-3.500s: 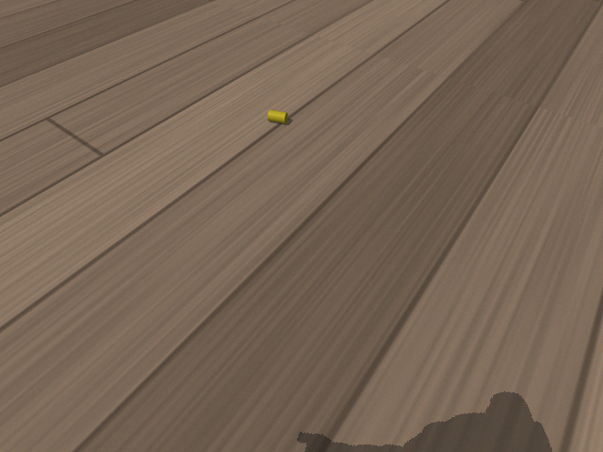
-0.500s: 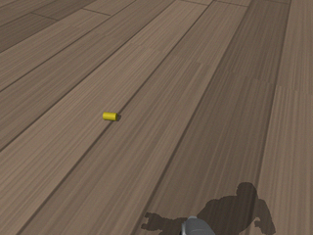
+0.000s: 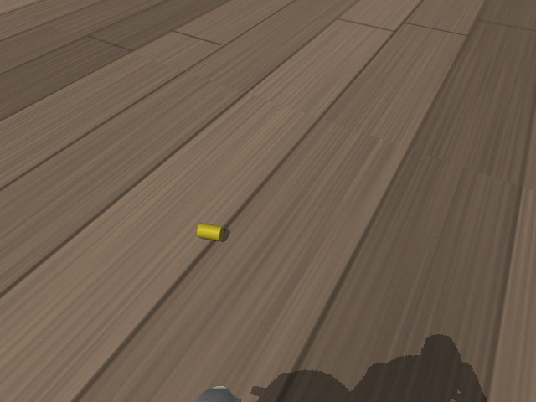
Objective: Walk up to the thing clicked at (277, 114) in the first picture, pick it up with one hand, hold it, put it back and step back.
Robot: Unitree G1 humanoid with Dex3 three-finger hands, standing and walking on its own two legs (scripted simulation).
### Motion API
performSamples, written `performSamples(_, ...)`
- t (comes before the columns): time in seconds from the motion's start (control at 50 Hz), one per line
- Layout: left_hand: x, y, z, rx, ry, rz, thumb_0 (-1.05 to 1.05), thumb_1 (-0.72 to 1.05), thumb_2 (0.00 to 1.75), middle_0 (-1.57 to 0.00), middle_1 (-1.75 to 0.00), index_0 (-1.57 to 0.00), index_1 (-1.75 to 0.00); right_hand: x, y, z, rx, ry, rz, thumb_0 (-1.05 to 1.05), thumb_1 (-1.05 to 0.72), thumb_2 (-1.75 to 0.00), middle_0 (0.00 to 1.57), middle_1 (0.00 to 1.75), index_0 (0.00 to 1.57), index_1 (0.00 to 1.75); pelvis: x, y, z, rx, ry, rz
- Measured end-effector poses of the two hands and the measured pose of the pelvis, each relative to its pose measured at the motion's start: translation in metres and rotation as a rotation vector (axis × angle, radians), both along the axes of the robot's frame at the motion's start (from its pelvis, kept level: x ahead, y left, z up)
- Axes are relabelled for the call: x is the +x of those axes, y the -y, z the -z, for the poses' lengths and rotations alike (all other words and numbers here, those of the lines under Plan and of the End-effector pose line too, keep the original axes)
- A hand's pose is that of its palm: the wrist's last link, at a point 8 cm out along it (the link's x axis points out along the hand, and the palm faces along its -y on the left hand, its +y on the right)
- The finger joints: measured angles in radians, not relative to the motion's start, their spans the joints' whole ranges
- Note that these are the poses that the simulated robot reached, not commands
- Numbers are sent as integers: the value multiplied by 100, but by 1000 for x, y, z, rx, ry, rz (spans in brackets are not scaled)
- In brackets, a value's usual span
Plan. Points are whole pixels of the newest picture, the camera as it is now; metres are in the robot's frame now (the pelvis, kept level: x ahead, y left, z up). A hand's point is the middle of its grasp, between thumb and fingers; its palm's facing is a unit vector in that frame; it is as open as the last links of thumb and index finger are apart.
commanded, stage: walk up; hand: left
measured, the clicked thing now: (210, 232) +0.90 +0.30 -0.73
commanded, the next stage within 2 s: none
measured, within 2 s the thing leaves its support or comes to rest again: neither
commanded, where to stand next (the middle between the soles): +0.40 +0.07 m, yaw -3 degrees
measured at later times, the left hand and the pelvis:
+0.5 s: hand (118, 317) +0.28 +0.31 -0.13, palm faces -0.12 -0.91 -0.39, open 7.4 cm; pelvis +0.18 +0.05 -0.01, yaw -2 degrees
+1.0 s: hand (109, 284) +0.36 +0.37 -0.16, palm faces -0.09 -0.92 -0.37, open 7.4 cm; pelvis +0.30 +0.09 -0.01, yaw -4 degrees
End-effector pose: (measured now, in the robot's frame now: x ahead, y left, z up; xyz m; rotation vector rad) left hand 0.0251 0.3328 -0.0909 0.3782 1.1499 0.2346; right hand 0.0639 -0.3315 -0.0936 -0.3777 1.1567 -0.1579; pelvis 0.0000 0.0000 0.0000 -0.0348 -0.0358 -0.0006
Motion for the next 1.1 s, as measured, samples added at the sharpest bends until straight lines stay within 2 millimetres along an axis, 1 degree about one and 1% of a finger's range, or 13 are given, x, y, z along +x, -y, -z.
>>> performSamples(0.08,26,-32,25,-6,-56,-5,1,90,90,-21,-30,-20,-30,35,-21,-4,-52,56,9,0,-90,-90,20,30,20,29,32,-27,13,23,4,8)
performSamples(0.18,78,-42,27,-36,-68,20,1,90,90,-21,-30,-20,-30,49,-48,-16,-50,61,56,0,-90,-90,20,30,20,29,65,-43,3,25,6,17)
performSamples(0.3,138,-42,17,-62,-51,62,1,90,90,-21,-30,-20,-30,61,-69,-15,-25,7,87,0,-90,-90,20,30,20,30,105,-54,-7,39,4,30)
performSamples(0.42,205,-32,7,-51,-26,104,1,90,90,-21,-30,-20,-30,79,-72,2,14,-50,122,0,-90,-90,20,30,20,30,147,-54,-6,51,2,37)
performSamples(0.5,254,-20,5,-25,34,132,1,90,90,-21,-30,-20,-30,103,-64,24,39,-71,134,0,-90,-90,20,30,20,30,178,-45,7,54,9,40)
performSamples(0.56,279,-13,2,-12,95,132,1,90,90,-21,-30,-20,-30,130,-62,34,52,-78,125,1,-90,-90,20,30,20,30,194,-40,10,37,22,42)
performSamples(0.64,292,-13,-11,-9,119,109,1,90,90,-21,-30,-20,-30,174,-62,29,60,-42,91,1,-90,-90,20,30,20,29,215,-42,2,45,27,42)
performSamples(0.72,295,-25,-17,2,87,103,1,90,90,-21,-30,-20,-30,214,-63,19,55,8,66,1,-90,-90,20,30,20,29,236,-50,-4,39,21,44)
performSamples(0.84,304,-58,0,4,20,67,1,90,90,-21,-30,-20,-30,257,-74,11,-4,16,56,0,-90,-90,20,30,20,29,269,-70,3,28,13,50)
performSamples(0.9,315,-74,21,-7,-23,45,1,90,90,-21,-30,-20,-30,272,-86,13,-44,28,67,0,-90,-90,20,30,20,29,285,-84,13,34,11,53)
performSamples(0.94,324,-77,29,-17,-50,42,1,90,90,-21,-30,-20,-30,279,-96,11,-40,33,72,0,-90,-90,20,30,20,29,292,-87,13,37,12,60)
performSamples(1.02,340,-75,35,-40,-85,60,1,90,90,-21,-30,-20,-30,287,-106,3,-38,37,81,0,-90,-90,20,30,20,29,304,-89,8,34,11,73)
performSamples(1.1,353,-69,36,-47,-97,66,1,90,90,-21,-30,-20,-30,295,-102,7,-38,26,90,0,-90,-90,20,30,20,30,315,-87,8,34,9,77)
